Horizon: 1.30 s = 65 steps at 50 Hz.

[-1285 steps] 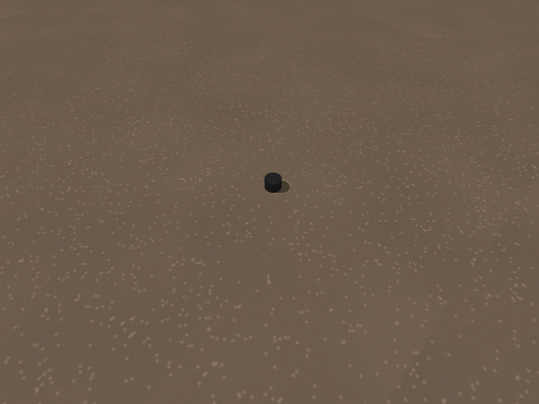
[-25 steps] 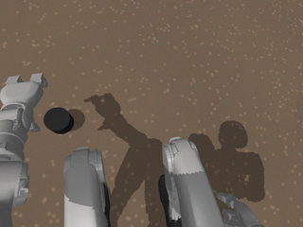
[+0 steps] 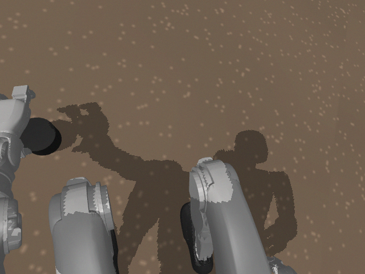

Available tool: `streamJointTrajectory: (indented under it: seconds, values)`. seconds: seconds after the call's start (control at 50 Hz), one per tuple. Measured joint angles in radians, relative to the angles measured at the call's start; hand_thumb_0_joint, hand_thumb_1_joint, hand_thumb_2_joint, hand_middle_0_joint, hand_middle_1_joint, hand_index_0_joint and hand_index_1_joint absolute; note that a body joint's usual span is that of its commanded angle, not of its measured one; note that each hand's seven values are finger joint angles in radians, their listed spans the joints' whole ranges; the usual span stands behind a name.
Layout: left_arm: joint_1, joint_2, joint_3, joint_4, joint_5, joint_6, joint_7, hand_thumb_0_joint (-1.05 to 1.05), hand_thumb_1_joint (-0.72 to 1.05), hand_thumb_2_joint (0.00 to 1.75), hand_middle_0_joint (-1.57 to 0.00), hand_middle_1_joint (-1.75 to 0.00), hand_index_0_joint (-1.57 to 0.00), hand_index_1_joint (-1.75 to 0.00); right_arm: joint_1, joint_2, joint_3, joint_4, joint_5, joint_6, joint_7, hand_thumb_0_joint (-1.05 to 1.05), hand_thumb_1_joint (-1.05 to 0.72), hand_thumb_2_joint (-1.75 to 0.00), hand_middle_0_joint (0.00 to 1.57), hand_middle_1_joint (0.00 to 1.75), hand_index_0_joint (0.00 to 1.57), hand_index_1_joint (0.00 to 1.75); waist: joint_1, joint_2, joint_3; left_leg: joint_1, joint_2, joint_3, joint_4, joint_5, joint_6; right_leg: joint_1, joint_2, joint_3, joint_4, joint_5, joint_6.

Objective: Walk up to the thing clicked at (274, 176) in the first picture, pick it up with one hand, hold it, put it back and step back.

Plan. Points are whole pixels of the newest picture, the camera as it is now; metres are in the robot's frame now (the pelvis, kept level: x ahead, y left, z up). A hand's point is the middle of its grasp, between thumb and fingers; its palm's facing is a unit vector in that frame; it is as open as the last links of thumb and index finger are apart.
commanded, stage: home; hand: left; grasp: from above
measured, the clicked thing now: (40, 137) +0.46 +0.30 -0.29
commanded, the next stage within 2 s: none
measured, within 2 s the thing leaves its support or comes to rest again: neither
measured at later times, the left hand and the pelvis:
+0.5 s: hand out of the picture +0.31 +0.26 +0.06, palm faces -0.18 -0.76 -0.63, open 7.7 cm; pelvis +0.01 +0.00 +0.17, yaw +5 degrees
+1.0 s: hand out of the picture +0.24 +0.22 +0.28, palm faces +0.20 -0.95 -0.23, open 7.4 cm; pelvis +0.07 +0.01 +0.35, yaw +9 degrees
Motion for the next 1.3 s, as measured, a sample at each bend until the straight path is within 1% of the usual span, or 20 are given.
streamJointTrajectory:
  seconds: [0.04,0.1,0.14,0.18,0.22,0.28,0.32,0.36,0.44,0.54,0.66,0.72,0.8,0.86,0.92,0.98,1.04,1.1,1.2,1.3]
  values:
    - [0.012,-0.029,-0.001,-0.031,-0.05,0.037,-0.019,0.0,-0.29,0.9,-0.21,-0.78,-0.19,-0.78,-0.004,0.012,-0.012,0.001,0.012,-0.003,0.007,0.0,-0.89,-0.9,0.2,0.3,0.2,0.3,0.012,0.016,-0.021,0.009,0.004,0.006,-0.016,-0.008,0.003,0.005,0.001,0.004,-0.015,-0.005,0.005]
    - [0.049,-0.08,-0.011,-0.11,-0.152,0.093,-0.075,0.0,-0.17,0.89,-0.23,-0.7,-0.21,-0.7,-0.009,0.025,-0.033,-0.003,0.038,-0.003,0.014,0.0,-0.89,-0.9,0.2,0.3,0.21,0.3,0.039,0.041,-0.056,0.044,0.011,0.018,-0.057,-0.022,0.004,0.035,-0.001,0.011,-0.053,-0.016,0.008]
    - [0.089,-0.115,-0.028,-0.181,-0.233,0.131,-0.127,0.0,-0.08,0.89,-0.23,-0.65,-0.21,-0.65,-0.012,0.03,-0.044,-0.01,0.064,0.002,0.013,0.0,-0.89,-0.9,0.2,0.3,0.21,0.3,0.06,0.056,-0.077,0.085,0.015,0.026,-0.097,-0.031,0.005,0.07,-0.003,0.015,-0.089,-0.023,0.008]
    - [0.142,-0.15,-0.041,-0.268,-0.317,0.164,-0.189,0.0,0.03,0.89,-0.24,-0.6,-0.22,-0.6,-0.015,0.03,-0.053,-0.021,0.09,0.011,0.01,0.0,-0.89,-0.9,0.2,0.3,0.21,0.3,0.081,0.069,-0.096,0.134,0.018,0.034,-0.144,-0.038,0.005,0.115,-0.006,0.017,-0.133,-0.028,0.005]
    - [0.205,-0.178,-0.058,-0.357,-0.398,0.192,-0.254,0.0,0.14,0.89,-0.24,-0.56,-0.22,-0.56,-0.019,0.026,-0.061,-0.037,0.115,0.021,0.003,0.0,-0.89,-0.9,0.2,0.3,0.21,0.3,0.101,0.077,-0.115,0.188,0.023,0.041,-0.195,-0.042,0.004,0.164,-0.007,0.02,-0.181,-0.029,0.001]
    - [0.313,-0.214,-0.077,-0.5,-0.517,0.223,-0.346,0.0,0.33,0.91,-0.24,-0.5,-0.22,-0.51,-0.028,0.014,-0.069,-0.068,0.142,0.035,-0.014,0.0,-0.89,-0.9,0.2,0.3,0.21,0.3,0.127,0.08,-0.139,0.27,0.029,0.05,-0.273,-0.041,0.004,0.239,-0.008,0.021,-0.257,-0.024,-0.004]
    - [0.385,-0.234,-0.088,-0.596,-0.591,0.24,-0.391,0.0,0.46,0.92,-0.24,-0.47,-0.22,-0.47,-0.037,0.003,-0.075,-0.089,0.155,0.042,-0.028,0.0,-0.89,-0.9,0.2,0.3,0.21,0.3,0.144,0.076,-0.147,0.323,0.031,0.055,-0.323,-0.037,0.005,0.29,-0.009,0.021,-0.305,-0.018,-0.008]
    - [0.453,-0.253,-0.094,-0.685,-0.656,0.251,-0.423,0.0,0.57,0.92,-0.23,-0.43,-0.22,-0.43,-0.049,-0.007,-0.081,-0.11,0.167,0.044,-0.045,0.0,-0.9,-0.9,0.2,0.3,0.2,0.3,0.158,0.068,-0.149,0.376,0.032,0.06,-0.371,-0.03,0.004,0.34,-0.011,0.022,-0.351,-0.011,-0.011]
    - [0.57,-0.289,-0.099,-0.831,-0.763,0.28,-0.457,0.01,0.74,0.91,-0.23,-0.37,-0.22,-0.37,-0.076,-0.025,-0.092,-0.148,0.183,0.042,-0.081,0.0,-0.9,-0.9,0.2,0.3,0.2,0.3,0.178,0.055,-0.149,0.475,0.028,0.066,-0.459,-0.013,0.001,0.44,-0.019,0.021,-0.436,0.003,-0.015]
    - [0.703,-0.329,-0.094,-0.973,-0.892,0.349,-0.462,0.01,0.84,0.91,-0.22,-0.33,-0.22,-0.33,-0.109,-0.024,-0.094,-0.19,0.197,0.029,-0.124,0.01,-0.9,-0.9,0.2,0.3,0.2,0.3,0.19,0.047,-0.146,0.602,0.025,0.071,-0.564,0.005,-0.001,0.568,-0.026,0.018,-0.541,0.019,-0.018]
    - [0.849,-0.37,-0.102,-1.107,-1.063,0.458,-0.454,0.01,0.88,0.9,-0.22,-0.31,-0.21,-0.31,-0.119,0.006,-0.068,-0.226,0.209,0.007,-0.17,0.01,-0.9,-0.9,0.2,0.3,0.2,0.3,0.187,0.047,-0.14,0.781,0.023,0.078,-0.708,0.025,0.0,0.748,-0.033,0.016,-0.687,0.04,-0.019]
    - [0.914,-0.392,-0.107,-1.163,-1.13,0.509,-0.445,0.01,0.89,0.9,-0.21,-0.31,-0.21,-0.3,-0.103,0.024,-0.049,-0.235,0.214,-0.008,-0.192,0.01,-0.9,-0.9,0.2,0.3,0.2,0.3,0.184,0.049,-0.138,0.879,0.022,0.081,-0.79,0.036,0.0,0.848,-0.035,0.014,-0.771,0.053,-0.019]
    - [0.986,-0.425,-0.103,-1.219,-1.201,0.568,-0.43,0.01,0.9,0.9,-0.21,-0.31,-0.21,-0.3,-0.06,0.045,-0.023,-0.238,0.217,-0.026,-0.222,0.01,-0.9,-0.9,0.2,0.3,0.21,0.3,0.179,0.054,-0.139,1.013,0.023,0.085,-0.899,0.049,0.0,0.984,-0.037,0.011,-0.887,0.07,-0.019]
    - [1.034,-0.448,-0.093,-1.257,-1.245,0.602,-0.421,0.01,0.9,0.9,-0.21,-0.31,-0.21,-0.3,-0.02,0.056,-0.006,-0.234,0.217,-0.04,-0.248,0.01,-0.9,-0.9,0.2,0.3,0.21,0.3,0.175,0.059,-0.138,1.114,0.025,0.087,-0.983,0.061,0.0,1.086,-0.036,0.008,-0.975,0.085,-0.019]
    - [1.087,-0.468,-0.084,-1.298,-1.28,0.631,-0.417,0.01,0.9,0.9,-0.21,-0.3,-0.2,-0.3,0.022,0.065,0.004,-0.231,0.216,-0.055,-0.274,0.01,-0.9,-0.9,0.2,0.3,0.21,0.3,0.169,0.063,-0.135,1.217,0.028,0.09,-1.067,0.074,0.0,1.19,-0.034,0.007,-1.065,0.103,-0.02]
    - [1.146,-0.482,-0.08,-1.346,-1.305,0.652,-0.419,0.01,0.9,0.9,-0.21,-0.3,-0.2,-0.3,0.063,0.066,0.006,-0.231,0.213,-0.071,-0.296,0.01,-0.9,-0.9,0.2,0.3,0.21,0.3,0.163,0.069,-0.133,1.318,0.03,0.095,-1.151,0.089,0.0,1.291,-0.032,0.008,-1.153,0.122,-0.021]
    - [1.208,-0.494,-0.083,-1.399,-1.32,0.67,-0.423,0.01,0.9,0.9,-0.21,-0.3,-0.2,-0.3,0.099,0.062,0.001,-0.239,0.211,-0.083,-0.314,0.01,-0.9,-0.9,0.2,0.3,0.21,0.3,0.16,0.075,-0.132,1.414,0.032,0.101,-1.23,0.104,0.001,1.387,-0.031,0.01,-1.237,0.141,-0.022]
    - [1.268,-0.502,-0.09,-1.451,-1.326,0.682,-0.43,0.01,0.9,0.9,-0.21,-0.3,-0.2,-0.3,0.126,0.055,-0.009,-0.247,0.208,-0.097,-0.328,0.01,-0.9,-0.9,0.2,0.3,0.21,0.3,0.161,0.082,-0.133,1.497,0.033,0.106,-1.3,0.12,0.001,1.47,-0.03,0.012,-1.311,0.16,-0.022]
    - [1.338,-0.51,-0.1,-1.505,-1.323,0.691,-0.446,0.01,0.9,0.9,-0.21,-0.3,-0.2,-0.3,0.142,0.041,-0.025,-0.258,0.202,-0.118,-0.34,0.01,-0.9,-0.9,0.2,0.3,0.21,0.3,0.167,0.088,-0.139,1.594,0.031,0.112,-1.378,0.138,0.001,1.566,-0.033,0.014,-1.388,0.179,-0.022]
    - [1.359,-0.512,-0.106,-1.51,-1.316,0.692,-0.465,0.01,0.9,0.9,-0.21,-0.3,-0.2,-0.3,0.128,0.032,-0.033,-0.262,0.194,-0.137,-0.342,0.01,-0.9,-0.9,0.2,0.3,0.21,0.3,0.179,0.086,-0.137,1.644,0.027,0.111,-1.411,0.146,0.0,1.615,-0.037,0.011,-1.416,0.182,-0.023]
